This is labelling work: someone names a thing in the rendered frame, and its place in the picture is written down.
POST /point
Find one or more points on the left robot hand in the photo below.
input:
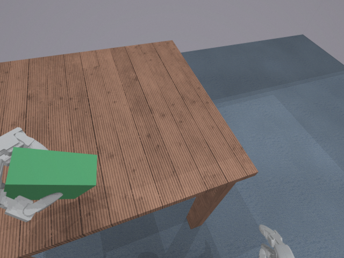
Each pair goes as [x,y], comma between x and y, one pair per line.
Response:
[20,208]

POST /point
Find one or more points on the table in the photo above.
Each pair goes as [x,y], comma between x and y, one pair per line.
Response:
[158,137]

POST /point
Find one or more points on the right robot hand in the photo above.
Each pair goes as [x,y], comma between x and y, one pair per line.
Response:
[275,240]

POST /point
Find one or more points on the sponge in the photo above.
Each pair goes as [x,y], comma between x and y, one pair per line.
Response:
[36,173]

